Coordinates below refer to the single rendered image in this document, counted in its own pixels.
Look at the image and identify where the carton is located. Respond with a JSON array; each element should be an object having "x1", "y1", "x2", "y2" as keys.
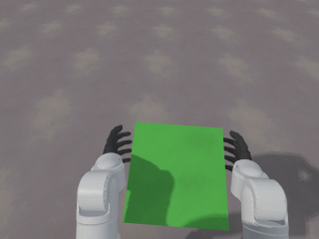
[{"x1": 123, "y1": 121, "x2": 229, "y2": 231}]

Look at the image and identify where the right robot hand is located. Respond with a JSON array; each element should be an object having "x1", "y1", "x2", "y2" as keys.
[{"x1": 223, "y1": 130, "x2": 252, "y2": 171}]

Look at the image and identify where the right robot forearm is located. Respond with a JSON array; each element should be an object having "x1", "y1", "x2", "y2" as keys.
[{"x1": 230, "y1": 159, "x2": 289, "y2": 239}]

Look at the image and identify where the left robot forearm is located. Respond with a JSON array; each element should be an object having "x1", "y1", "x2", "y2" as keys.
[{"x1": 76, "y1": 152, "x2": 127, "y2": 239}]

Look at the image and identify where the left robot hand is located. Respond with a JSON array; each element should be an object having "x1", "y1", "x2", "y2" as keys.
[{"x1": 103, "y1": 124, "x2": 132, "y2": 163}]

